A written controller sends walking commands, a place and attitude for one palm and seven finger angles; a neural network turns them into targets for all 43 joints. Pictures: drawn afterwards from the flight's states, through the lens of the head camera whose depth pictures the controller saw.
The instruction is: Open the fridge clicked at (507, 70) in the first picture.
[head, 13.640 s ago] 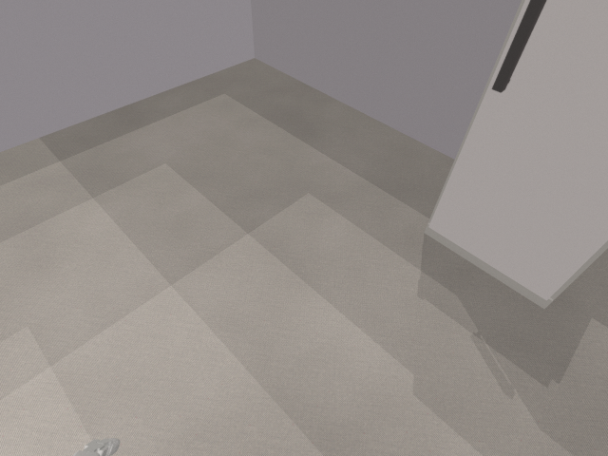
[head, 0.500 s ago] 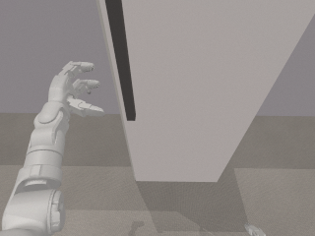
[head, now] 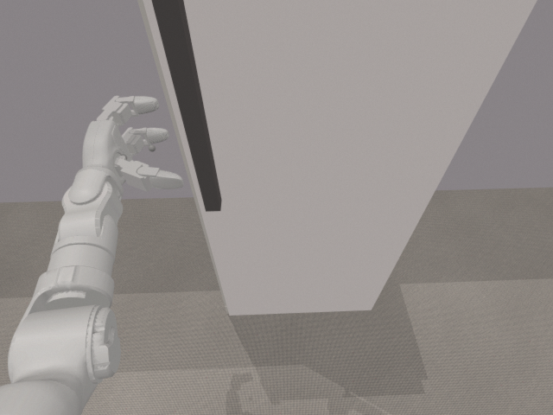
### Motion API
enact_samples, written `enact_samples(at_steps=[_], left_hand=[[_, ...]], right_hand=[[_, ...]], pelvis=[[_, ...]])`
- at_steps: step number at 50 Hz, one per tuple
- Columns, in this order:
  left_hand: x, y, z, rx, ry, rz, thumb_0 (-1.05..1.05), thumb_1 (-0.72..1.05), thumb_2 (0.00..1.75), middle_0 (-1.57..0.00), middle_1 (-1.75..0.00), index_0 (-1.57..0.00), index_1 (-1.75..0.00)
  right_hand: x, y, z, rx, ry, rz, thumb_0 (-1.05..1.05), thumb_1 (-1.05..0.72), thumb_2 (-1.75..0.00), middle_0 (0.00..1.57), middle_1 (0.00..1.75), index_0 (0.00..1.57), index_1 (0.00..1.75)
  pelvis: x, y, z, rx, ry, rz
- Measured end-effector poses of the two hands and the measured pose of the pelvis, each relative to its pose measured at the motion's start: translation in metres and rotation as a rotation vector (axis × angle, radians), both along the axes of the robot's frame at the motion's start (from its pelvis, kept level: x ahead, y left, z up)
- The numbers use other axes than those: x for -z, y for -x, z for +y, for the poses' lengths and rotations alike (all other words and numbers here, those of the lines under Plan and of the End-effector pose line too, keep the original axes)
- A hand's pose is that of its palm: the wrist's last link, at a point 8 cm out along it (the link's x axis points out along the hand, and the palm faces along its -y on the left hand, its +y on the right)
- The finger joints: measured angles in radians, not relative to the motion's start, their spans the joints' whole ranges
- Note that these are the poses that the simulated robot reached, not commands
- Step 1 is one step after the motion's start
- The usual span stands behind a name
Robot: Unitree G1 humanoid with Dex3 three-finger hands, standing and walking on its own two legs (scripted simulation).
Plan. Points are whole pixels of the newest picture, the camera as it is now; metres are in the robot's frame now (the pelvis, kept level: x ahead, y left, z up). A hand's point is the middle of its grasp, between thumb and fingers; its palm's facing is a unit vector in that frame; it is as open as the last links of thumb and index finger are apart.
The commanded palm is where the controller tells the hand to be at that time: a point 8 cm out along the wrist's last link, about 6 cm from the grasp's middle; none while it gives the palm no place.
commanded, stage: move the hooked fingers beside the handle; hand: left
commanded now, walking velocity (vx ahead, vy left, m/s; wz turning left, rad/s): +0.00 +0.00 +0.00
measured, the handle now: (196, 109) +0.51 +0.12 +0.19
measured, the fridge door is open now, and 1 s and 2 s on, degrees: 0 0 0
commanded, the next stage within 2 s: feel for the door with the fingertips in 0.58 s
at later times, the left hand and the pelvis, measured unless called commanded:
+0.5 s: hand (144, 152) +0.43 +0.18 +0.17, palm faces +0.04 -1.00 +0.02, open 14.0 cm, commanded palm +0.41 +0.23 +0.16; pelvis +0.00 +0.01 +0.00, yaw +1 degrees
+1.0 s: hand (166, 153) +0.44 +0.16 +0.16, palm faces +0.02 -1.00 +0.03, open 14.0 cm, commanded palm +0.40 +0.20 +0.16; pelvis -0.01 +0.01 +0.00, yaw +0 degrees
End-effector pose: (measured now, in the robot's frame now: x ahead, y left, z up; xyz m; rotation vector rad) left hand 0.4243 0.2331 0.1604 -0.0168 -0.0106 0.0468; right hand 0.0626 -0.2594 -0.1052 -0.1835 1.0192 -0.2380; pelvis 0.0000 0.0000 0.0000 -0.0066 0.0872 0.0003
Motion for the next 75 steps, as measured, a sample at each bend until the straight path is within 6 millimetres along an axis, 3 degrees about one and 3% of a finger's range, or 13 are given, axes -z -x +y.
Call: enact_samples(at_steps=[6,19,26,35,45,57,65,75], left_hand=[[0.000,0.006,0.005,0.000,-0.004,-0.015,-0.01,-0.50,0.30,-0.30,-1.20,-0.30,-1.20],[0.001,0.012,0.004,0.001,0.011,-0.009,-0.01,-0.51,0.30,-0.30,-1.20,-0.30,-1.20],[-0.004,0.016,0.004,0.010,-0.002,-0.030,-0.01,-0.51,0.30,-0.30,-1.20,-0.30,-1.20],[0.000,0.014,0.002,0.004,-0.003,-0.020,-0.01,-0.51,0.30,-0.30,-1.20,-0.30,-1.20],[0.000,0.010,-0.014,0.025,0.012,-0.017,-0.01,-0.51,0.30,-0.30,-1.20,-0.30,-1.20],[0.002,0.011,-0.036,0.029,0.011,-0.014,-0.01,-0.51,0.30,-0.30,-1.20,-0.30,-1.20],[-0.003,-0.002,-0.034,0.004,-0.002,-0.010,-0.01,-0.51,0.30,-0.30,-1.20,-0.30,-1.20],[-0.002,-0.014,-0.032,0.013,-0.006,-0.010,-0.01,-0.51,0.30,-0.32,-1.22,-0.31,-1.21]], right_hand=[[0.000,0.001,-0.001,0.003,0.003,0.008,0.01,-0.90,-0.90,0.20,0.30,0.20,0.30],[-0.005,-0.022,0.007,-0.035,0.004,-0.056,0.01,-0.90,-0.90,0.20,0.30,0.20,0.30],[-0.005,-0.024,0.012,-0.043,-0.004,-0.072,0.00,-0.90,-0.90,0.20,0.30,0.20,0.30],[-0.003,-0.013,0.014,-0.042,0.000,-0.049,0.01,-0.90,-0.90,0.20,0.30,0.20,0.30],[0.000,0.001,0.014,-0.024,-0.006,-0.024,0.01,-0.90,-0.90,0.20,0.30,0.20,0.30],[0.000,-0.003,0.015,-0.030,-0.018,-0.040,0.01,-0.90,-0.90,0.20,0.30,0.20,0.30],[0.001,-0.002,0.013,-0.029,-0.012,-0.037,0.00,-0.90,-0.90,0.20,0.30,0.20,0.30],[0.007,0.019,0.003,-0.013,-0.004,0.048,0.00,-0.90,-0.90,0.20,0.30,0.20,0.30]], pelvis=[[0.000,-0.001,0.001,-0.001,0.001,-0.001],[0.001,0.003,0.004,-0.011,0.005,-0.010],[0.001,0.005,0.006,-0.014,0.007,-0.014],[0.002,0.009,0.008,-0.016,0.010,-0.011],[0.002,0.008,0.009,-0.010,0.010,-0.011],[0.001,0.009,0.008,-0.009,0.008,-0.019],[0.002,0.011,0.005,-0.012,0.008,-0.007],[0.003,0.007,0.002,-0.016,0.007,0.019]])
